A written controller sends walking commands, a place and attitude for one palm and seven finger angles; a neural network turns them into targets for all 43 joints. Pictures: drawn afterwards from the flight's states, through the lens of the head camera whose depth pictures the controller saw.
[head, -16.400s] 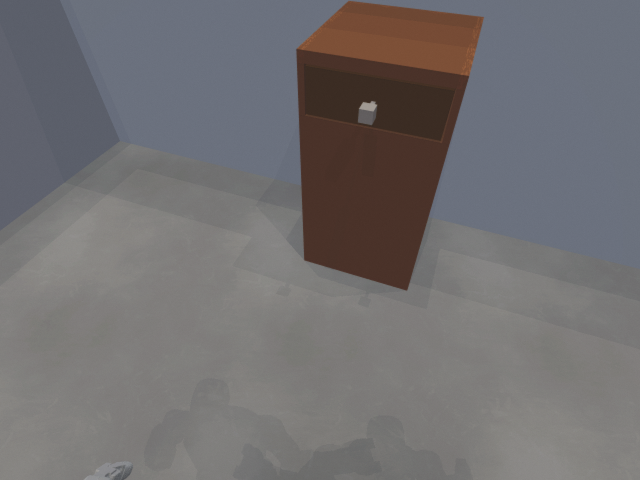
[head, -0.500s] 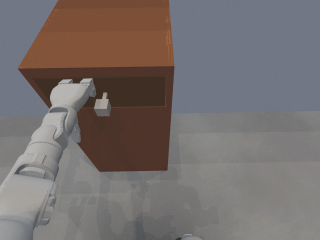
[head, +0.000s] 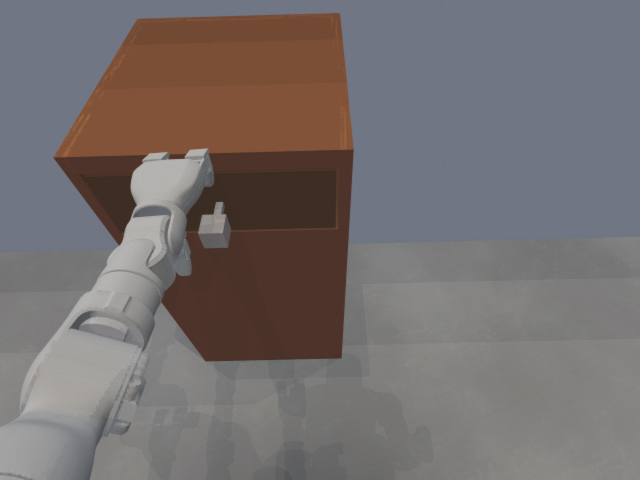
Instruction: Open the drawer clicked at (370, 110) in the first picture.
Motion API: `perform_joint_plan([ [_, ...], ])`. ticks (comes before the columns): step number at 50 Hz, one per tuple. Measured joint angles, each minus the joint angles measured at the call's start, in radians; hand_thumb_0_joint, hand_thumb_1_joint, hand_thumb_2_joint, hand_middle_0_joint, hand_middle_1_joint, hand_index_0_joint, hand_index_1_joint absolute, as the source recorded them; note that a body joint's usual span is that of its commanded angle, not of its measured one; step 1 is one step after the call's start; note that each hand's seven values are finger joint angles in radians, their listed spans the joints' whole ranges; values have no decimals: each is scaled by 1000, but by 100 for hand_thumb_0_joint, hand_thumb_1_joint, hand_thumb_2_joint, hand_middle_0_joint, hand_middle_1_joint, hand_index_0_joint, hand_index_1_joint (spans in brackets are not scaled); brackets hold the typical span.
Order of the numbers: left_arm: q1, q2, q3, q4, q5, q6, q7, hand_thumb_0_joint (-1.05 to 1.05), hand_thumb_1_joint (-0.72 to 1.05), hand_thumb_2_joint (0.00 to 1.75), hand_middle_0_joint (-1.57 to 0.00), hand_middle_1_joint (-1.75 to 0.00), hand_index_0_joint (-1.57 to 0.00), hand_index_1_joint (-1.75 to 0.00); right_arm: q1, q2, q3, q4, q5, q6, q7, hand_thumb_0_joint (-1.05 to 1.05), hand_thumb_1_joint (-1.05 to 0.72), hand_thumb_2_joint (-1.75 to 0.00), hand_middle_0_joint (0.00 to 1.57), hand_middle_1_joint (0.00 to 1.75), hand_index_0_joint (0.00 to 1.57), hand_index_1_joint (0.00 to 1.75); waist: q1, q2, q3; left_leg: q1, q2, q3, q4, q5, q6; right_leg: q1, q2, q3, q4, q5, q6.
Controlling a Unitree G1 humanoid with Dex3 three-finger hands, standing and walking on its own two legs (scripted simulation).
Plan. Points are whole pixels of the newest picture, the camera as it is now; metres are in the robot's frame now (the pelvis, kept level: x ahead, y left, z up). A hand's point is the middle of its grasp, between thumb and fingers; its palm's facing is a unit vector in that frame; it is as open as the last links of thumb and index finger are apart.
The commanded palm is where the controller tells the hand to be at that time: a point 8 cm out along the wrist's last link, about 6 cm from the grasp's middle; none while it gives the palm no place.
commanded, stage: lower the fingers behind the handle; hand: left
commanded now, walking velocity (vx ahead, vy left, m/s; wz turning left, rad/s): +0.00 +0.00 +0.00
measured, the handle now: (216, 222) +0.51 +0.16 -0.01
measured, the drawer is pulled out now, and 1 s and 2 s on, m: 0.00 0.00 0.00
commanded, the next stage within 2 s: close the thumb around the handle in 1.56 s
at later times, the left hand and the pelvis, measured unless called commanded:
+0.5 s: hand (176, 232) +0.47 +0.21 +0.01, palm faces -0.07 -0.03 -1.00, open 13.7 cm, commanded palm +0.44 +0.20 +0.07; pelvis +0.01 +0.00 -0.01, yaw +1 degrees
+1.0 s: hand (187, 253) +0.46 +0.20 -0.02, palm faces -0.05 -0.01 -1.00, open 13.9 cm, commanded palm +0.44 +0.19 +0.03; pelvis +0.01 +0.00 -0.02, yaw +1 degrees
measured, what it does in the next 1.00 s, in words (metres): stands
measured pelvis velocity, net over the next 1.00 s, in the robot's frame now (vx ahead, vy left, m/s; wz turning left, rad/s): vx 0.01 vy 0.00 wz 0.02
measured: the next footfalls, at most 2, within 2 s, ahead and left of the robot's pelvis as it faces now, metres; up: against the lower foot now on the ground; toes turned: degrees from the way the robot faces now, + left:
none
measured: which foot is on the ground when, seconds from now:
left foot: down 0.00-1.00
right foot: down 0.00-1.00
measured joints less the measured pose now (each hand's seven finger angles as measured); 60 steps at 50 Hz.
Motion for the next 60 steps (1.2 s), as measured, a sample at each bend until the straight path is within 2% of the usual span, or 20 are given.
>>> perform_joint_plan([
  [3, 40, 26, 12, -19, 5, -45, -40, 0, -49, 30, -33, -122, -32, -124, 3, -2, 1, -28, -2, -10, -13, 0, -90, -90, 20, 30, 21, 30, -5, -10, 16, -6, 3, 1, 5, 1, -3, -7, 3, 0, 5, 2, -3],
  [6, 94, 46, 24, -75, 9, -125, -44, 0, -49, 30, -33, -121, -31, -122, 14, -12, -15, -42, -11, -28, -22, 0, -90, -90, 20, 30, 21, 30, 0, -18, 30, -31, 5, -5, 26, -5, -5, -27, 4, -6, 20, -3, -6],
  [9, 136, 57, 44, -142, 24, -203, 8, 0, -49, 30, -33, -121, -30, -121, 26, -24, -41, -30, -24, -44, -23, 0, -90, -90, 20, 30, 21, 30, 12, -22, 33, -68, 5, -15, 56, -16, -6, -58, 3, -17, 43, -14, -7],
  [12, 135, 61, 41, -158, 46, -233, 84, 0, -49, 30, -32, -120, -30, -120, 30, -37, -62, 5, -37, -55, -12, 0, -90, -90, 20, 30, 20, 30, 19, -22, 20, -114, 2, -28, 94, -31, -8, -96, -1, -32, 74, -30, -9],
  [14, 115, 57, 40, -138, 52, -215, 134, 0, -49, 30, -32, -120, -31, -120, 25, -43, -71, 30, -41, -57, 1, 0, -90, -90, 20, 30, 20, 30, 20, -19, 11, -140, 0, -35, 117, -41, -9, -118, -2, -39, 92, -41, -9],
  [17, 79, 47, 39, -82, 44, -147, 175, 0, -49, 30, -32, -120, -31, -120, 13, -45, -74, 53, -43, -52, 18, 0, -90, -90, 20, 30, 20, 30, 14, -14, 1, -161, 2, -38, 132, -50, -8, -137, -1, -42, 103, -48, -9],
  [20, 52, 34, 26, -28, 30, -72, 161, 0, -49, 30, -32, -120, -31, -120, 8, -38, -71, 55, -37, -42, 29, 0, -90, -90, 20, 30, 20, 30, 6, -9, -3, -159, 5, -34, 125, -52, -7, -135, 2, -38, 94, -46, -8],
  [22, 52, 25, 28, -20, 19, -47, 142, 0, -49, 30, -32, -120, -32, -121, 12, -32, -67, 49, -34, -35, 29, 0, -90, -90, 20, 30, 20, 30, 3, -5, -6, -148, 7, -31, 114, -51, -6, -126, 5, -34, 82, -43, -7],
  [25, 72, 25, 37, -32, 8, -56, 96, 0, -49, 30, -32, -120, -33, -123, 27, -22, -58, 41, -33, -25, 22, 0, -90, -90, 20, 30, 20, 30, 4, -2, -16, -126, 8, -25, 98, -51, -4, -107, 7, -28, 69, -42, -6],
  [30, 120, 22, 29, -56, 14, -122, 54, 0, -49, 30, -32, -120, -32, -122, 39, -11, -51, 27, -32, -18, 18, 0, -90, -90, 20, 30, 20, 30, 4, -3, -22, -105, 10, -20, 95, -59, -3, -89, 9, -22, 67, -49, -5],
  [33, 153, 20, 60, -93, 23, -158, 83, 0, -49, 30, -32, -120, -30, -121, 40, -9, -53, 18, -37, -19, 19, 0, -90, -90, 20, 30, 20, 30, 10, -8, -22, -118, 10, -17, 110, -67, -2, -102, 9, -20, 82, -56, -4],
  [36, 165, 20, 61, -106, 48, -184, 131, 0, -49, 30, -32, -120, -29, -121, 34, -9, -61, 22, -45, -25, 26, 0, -90, -90, 20, 30, 20, 30, 17, -10, -27, -148, 9, -20, 137, -76, -2, -131, 7, -24, 107, -66, -3],
  [42, 150, -8, 44, -89, 69, -138, 207, 0, -49, 30, -32, -120, -28, -120, 8, -14, -75, 39, -54, -26, 48, 0, -90, -90, 20, 30, 20, 30, 25, -3, -36, -208, 5, -28, 189, -92, 0, -184, 3, -34, 152, -80, -2],
  [46, 116, -24, 22, -35, 64, -80, 211, 0, -49, 30, -32, -120, -29, -120, -9, -11, -70, 42, -50, -24, 48, 0, -90, -90, 20, 30, 20, 30, 15, -2, -32, -223, 4, -31, 204, -94, 1, -196, 2, -37, 164, -83, -1],
  [49, 96, -23, 25, -13, 60, -60, 199, 0, -49, 30, -32, -120, -30, -121, -10, -7, -64, 37, -49, -27, 42, 0, -90, -90, 20, 30, 20, 30, 4, -5, -28, -230, 4, -31, 207, -92, 0, -204, 1, -38, 168, -81, -2],
  [53, 80, -11, 29, 6, 54, -65, 184, 0, -49, 30, -32, -120, -31, -121, 4, -6, -59, 36, -49, -33, 33, 0, -90, -90, 20, 30, 20, 30, -5, -6, -31, -239, 5, -31, 214, -94, -1, -214, 3, -37, 175, -82, -3],
  [60, 64, 5, 27, 17, 54, -91, 193, 0, -49, 30, -32, -120, -32, -122, 37, -14, -58, 49, -49, -42, 28, 0, -90, -90, 20, 30, 20, 30, -4, -5, -40, -274, 7, -33, 246, -104, -3, -248, 5, -41, 205, -91, -5],
])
